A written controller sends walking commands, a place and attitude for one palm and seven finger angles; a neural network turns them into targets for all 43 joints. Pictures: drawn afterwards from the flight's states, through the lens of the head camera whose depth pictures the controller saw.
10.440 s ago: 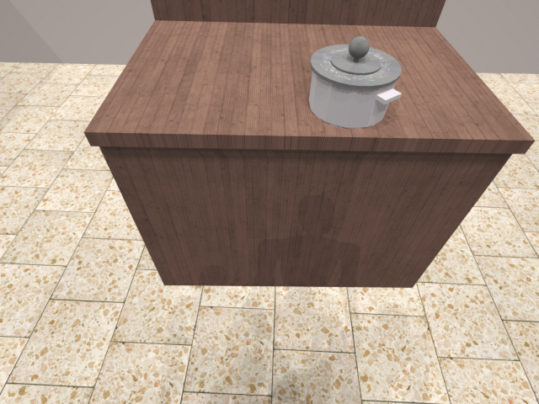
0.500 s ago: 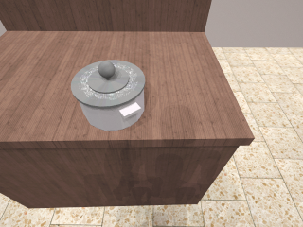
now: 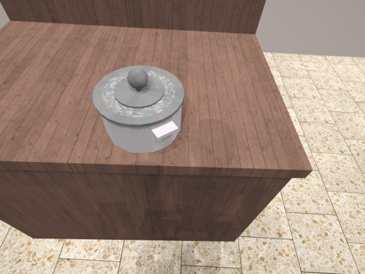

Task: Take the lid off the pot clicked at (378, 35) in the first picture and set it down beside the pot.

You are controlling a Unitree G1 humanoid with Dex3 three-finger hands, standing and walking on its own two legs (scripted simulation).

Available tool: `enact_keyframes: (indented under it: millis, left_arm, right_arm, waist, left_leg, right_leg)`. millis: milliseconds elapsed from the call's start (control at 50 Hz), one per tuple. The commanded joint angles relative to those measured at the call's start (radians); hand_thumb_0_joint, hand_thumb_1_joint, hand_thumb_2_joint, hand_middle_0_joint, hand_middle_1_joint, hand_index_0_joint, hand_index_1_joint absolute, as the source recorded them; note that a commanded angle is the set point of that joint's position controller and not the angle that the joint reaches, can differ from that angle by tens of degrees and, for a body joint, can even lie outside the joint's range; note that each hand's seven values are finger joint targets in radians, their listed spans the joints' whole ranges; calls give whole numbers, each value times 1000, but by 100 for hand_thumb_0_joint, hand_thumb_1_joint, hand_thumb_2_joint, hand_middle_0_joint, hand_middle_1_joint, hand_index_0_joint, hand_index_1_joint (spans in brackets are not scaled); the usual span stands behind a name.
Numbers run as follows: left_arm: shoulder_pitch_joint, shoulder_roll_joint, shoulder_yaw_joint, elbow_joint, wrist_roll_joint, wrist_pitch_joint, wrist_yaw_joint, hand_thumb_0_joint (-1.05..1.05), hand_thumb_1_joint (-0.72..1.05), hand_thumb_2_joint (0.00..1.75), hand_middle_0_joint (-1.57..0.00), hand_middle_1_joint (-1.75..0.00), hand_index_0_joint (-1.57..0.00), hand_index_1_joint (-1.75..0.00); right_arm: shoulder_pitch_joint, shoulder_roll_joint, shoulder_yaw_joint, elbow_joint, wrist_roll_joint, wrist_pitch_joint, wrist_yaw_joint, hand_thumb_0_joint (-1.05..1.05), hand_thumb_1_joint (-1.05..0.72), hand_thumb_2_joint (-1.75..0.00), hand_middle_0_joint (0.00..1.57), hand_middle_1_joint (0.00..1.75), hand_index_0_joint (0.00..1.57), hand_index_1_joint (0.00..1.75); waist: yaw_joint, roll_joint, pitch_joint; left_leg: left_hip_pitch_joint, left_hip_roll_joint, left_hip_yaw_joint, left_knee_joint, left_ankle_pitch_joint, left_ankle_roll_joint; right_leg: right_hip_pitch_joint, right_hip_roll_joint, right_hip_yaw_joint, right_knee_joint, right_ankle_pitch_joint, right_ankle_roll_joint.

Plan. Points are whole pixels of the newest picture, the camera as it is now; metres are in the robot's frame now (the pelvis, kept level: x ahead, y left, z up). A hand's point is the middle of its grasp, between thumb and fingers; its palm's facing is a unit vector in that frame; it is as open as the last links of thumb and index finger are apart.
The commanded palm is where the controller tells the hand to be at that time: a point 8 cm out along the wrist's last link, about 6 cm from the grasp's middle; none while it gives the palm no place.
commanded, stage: look again from close up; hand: left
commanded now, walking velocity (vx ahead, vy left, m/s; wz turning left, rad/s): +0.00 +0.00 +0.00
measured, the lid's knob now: (137, 78) +0.47 +0.14 +0.17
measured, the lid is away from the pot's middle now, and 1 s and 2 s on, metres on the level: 0.00 0.00 0.00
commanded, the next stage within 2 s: lift the closed hand beside the body in 0.60 s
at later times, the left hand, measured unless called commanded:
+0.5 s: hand out of the picture +0.01 +0.17 -0.18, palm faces +0.00 -0.98 -0.18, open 7.4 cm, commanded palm none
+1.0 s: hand (98, 270) +0.13 +0.18 -0.03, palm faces +0.16 -0.95 -0.27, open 5.6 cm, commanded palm +0.08 +0.23 +0.00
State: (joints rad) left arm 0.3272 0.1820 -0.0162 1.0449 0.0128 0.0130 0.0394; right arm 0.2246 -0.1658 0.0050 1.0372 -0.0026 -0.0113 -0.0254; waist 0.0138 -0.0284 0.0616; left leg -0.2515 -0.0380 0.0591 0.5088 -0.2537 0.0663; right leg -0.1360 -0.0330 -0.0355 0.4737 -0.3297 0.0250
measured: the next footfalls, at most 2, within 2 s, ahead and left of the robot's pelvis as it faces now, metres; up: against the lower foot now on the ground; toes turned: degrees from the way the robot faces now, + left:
none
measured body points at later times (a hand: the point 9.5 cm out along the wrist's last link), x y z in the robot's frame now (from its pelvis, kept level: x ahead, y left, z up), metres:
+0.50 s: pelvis +0.00 -0.01 +0.00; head +0.03 +0.01 +0.45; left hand +0.01 +0.22 -0.16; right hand +0.02 -0.24 -0.15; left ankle +0.01 +0.07 -0.74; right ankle -0.05 -0.13 -0.74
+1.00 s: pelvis -0.01 -0.02 +0.00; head -0.04 -0.03 +0.45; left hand +0.12 +0.23 -0.02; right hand +0.17 -0.25 -0.07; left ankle +0.01 +0.07 -0.74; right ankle -0.05 -0.13 -0.74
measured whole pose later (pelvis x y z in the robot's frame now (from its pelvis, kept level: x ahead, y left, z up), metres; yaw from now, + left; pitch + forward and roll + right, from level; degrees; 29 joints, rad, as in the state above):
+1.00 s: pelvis -0.01 -0.02 +0.00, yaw +0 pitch -2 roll +0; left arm 0.53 0.19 0.04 0.12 -0.01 -0.01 0.08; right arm 0.17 -0.21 -0.02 0.65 0.02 -0.14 0.00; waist 0.00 0.03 -0.03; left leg -0.21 -0.02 0.05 0.44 -0.20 0.04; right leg -0.10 -0.01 -0.04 0.43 -0.29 0.00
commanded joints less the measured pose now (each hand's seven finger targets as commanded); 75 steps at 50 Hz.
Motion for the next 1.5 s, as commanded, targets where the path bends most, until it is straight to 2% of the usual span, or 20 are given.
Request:
enact_keyframes:
  millis: [0,660,680,700,720,740,760,780,800,820,840,880,940,960,1060,1180,1240,1400,1440,1480]
  left_arm:
    - [73,89,19,-25,0,-19,8,0,90,90,-20,-30,-20,-30]
    - [52,77,24,-17,-5,-20,8,0,90,90,-20,-30,-20,-30]
    - [79,76,22,10,19,-49,41,0,90,90,-20,-30,-20,-30]
    - [-541,250,27,-1267,-95,-190,52,0,90,90,-24,-35,-24,-35]
    - [-157,252,64,-1139,-19,-117,105,0,90,90,-29,-40,-29,-40]
    - [97,105,7,-1017,-45,6,142,0,90,90,-33,-44,-33,-44]
    - [175,10,-25,-891,-28,44,138,0,90,90,-38,-49,-38,-49]
    - [212,-22,-42,-811,-12,49,126,0,90,90,-42,-54,-42,-54]
    - [289,-17,-3,-700,3,50,111,0,90,90,-46,-59,-46,-59]
    - [324,1,24,-694,9,38,90,0,90,90,-51,-64,-51,-64]
    - [413,26,67,-729,3,16,77,0,90,90,-55,-68,-55,-68]
    - [389,77,86,-978,-14,-31,53,0,90,90,-64,-78,-64,-78]
    - [301,159,170,-1079,-28,-69,49,0,90,90,-77,-92,-77,-92]
    - [271,145,159,-1094,-33,-79,45,0,90,90,-82,-97,-82,-97]
    - [185,164,165,-1306,-50,-128,34,0,90,90,-104,-121,-104,-121]
    - [211,191,198,-1406,-55,-136,38,0,90,90,-130,-150,-130,-150]
    - [272,230,251,-1445,-52,-135,43,0,90,90,-130,-150,-130,-150]
    - [357,237,282,-1545,-52,-152,40,0,90,90,-130,-150,-130,-150]
    - [391,273,338,-1517,-48,-150,46,0,90,90,-130,-150,-130,-150]
    - [393,242,301,-1561,-48,-161,38,0,90,90,-130,-150,-130,-150]
  right_arm:
    - [47,-103,-20,-37,1,-20,-5,0,-90,-90,20,30,20,30]
    - [82,-83,-21,12,1,-18,-10,0,-90,-90,20,30,20,30]
    - [34,-128,-20,-36,-1,-25,-2,0,-90,-90,20,30,20,30]
    - [68,-226,-38,-339,60,-203,12,0,-90,-90,20,30,20,30]
    - [-9,-180,-2,-318,56,-272,-31,0,-90,-90,20,30,20,30]
    - [-54,-151,-15,-297,74,-281,-20,0,-90,-90,20,30,20,30]
    - [-54,-155,-17,-277,57,-285,-9,0,-90,-90,20,30,20,30]
    - [-72,-157,-28,-304,46,-282,6,0,-90,-90,20,30,20,30]
    - [-65,-172,-52,-321,32,-258,16,0,-90,-90,20,30,20,30]
    - [-75,-179,-64,-351,27,-229,26,0,-90,-90,20,30,20,30]
    - [-97,-180,-77,-395,29,-214,32,0,-90,-90,20,30,20,30]
    - [-126,-169,-65,-494,27,-196,37,0,-90,-90,20,30,20,30]
    - [-144,-160,-55,-560,30,-166,12,0,-90,-90,20,30,20,30]
    - [-143,-156,-49,-577,29,-154,4,0,-90,-90,20,30,20,30]
    - [-137,-150,-33,-635,17,-143,-27,0,-90,-90,20,30,20,30]
    - [-145,-148,-26,-640,7,-153,-48,0,-90,-90,20,30,20,30]
    - [-152,-147,-24,-628,3,-159,-47,0,-90,-90,20,30,20,30]
    - [-183,-130,-28,-612,4,-177,-52,0,-90,-90,20,30,20,30]
    - [-190,-133,-38,-597,6,-177,-54,0,-90,-90,20,30,20,30]
    - [-187,-133,-37,-605,9,-183,-51,0,-90,-90,20,30,20,30]
  waist:
    - [-7,40,-21]
    - [-4,18,-3]
    - [-5,66,-34]
    - [-3,241,-507]
    - [22,398,-540]
    - [23,330,-376]
    - [13,208,-214]
    - [7,74,-93]
    - [14,-57,-45]
    - [20,-129,-17]
    - [44,-118,-50]
    - [50,-42,-73]
    - [24,14,5]
    - [15,7,24]
    - [1,96,-50]
    - [12,74,-56]
    - [31,106,-71]
    - [47,51,-57]
    - [57,28,-52]
    - [53,42,-71]
  left_leg:
    - [69,132,-153,-107,172,-6]
    - [77,133,-139,-110,220,-15]
    - [88,148,-131,47,475,-38]
    - [335,62,-159,-89,462,-93]
    - [413,106,-145,-88,560,-115]
    - [316,86,-153,-116,501,-132]
    - [247,73,-144,-127,436,-103]
    - [178,70,-133,-129,383,-79]
    - [110,74,-128,-127,362,-64]
    - [79,75,-125,-127,349,-60]
    - [86,76,-106,-125,354,-62]
    - [103,65,-86,-142,275,-67]
    - [76,54,-61,-152,113,-59]
    - [63,48,-53,-154,71,-56]
    - [144,36,-41,-138,28,-41]
    - [184,33,-39,-127,68,-31]
    - [197,33,-42,-127,111,-32]
    - [204,40,-45,-128,162,-26]
    - [206,44,-43,-121,182,-26]
    - [212,44,-43,-125,193,-26]
  right_leg:
    - [-74,-73,67,-73,143,-52]
    - [-39,-82,71,-103,193,-56]
    - [-69,-91,99,-78,408,-49]
    - [12,-18,16,-28,374,-60]
    - [-45,2,18,8,270,-84]
    - [-71,8,-22,9,180,-67]
    - [-72,17,-39,-46,193,-63]
    - [-88,19,-61,-86,225,-55]
    - [-107,28,-76,-97,237,-51]
    - [-115,31,-77,-96,241,-47]
    - [-77,26,-71,-98,254,-50]
    - [-58,20,-49,-103,209,-49]
    - [-112,20,-34,-147,133,-44]
    - [-131,22,-29,-161,105,-40]
    - [-130,22,-4,-200,64,-36]
    - [-108,20,7,-228,75,-35]
    - [-80,22,2,-222,117,-39]
    - [-59,20,3,-218,157,-30]
    - [-62,23,7,-222,177,-30]
    - [-50,19,4,-206,191,-28]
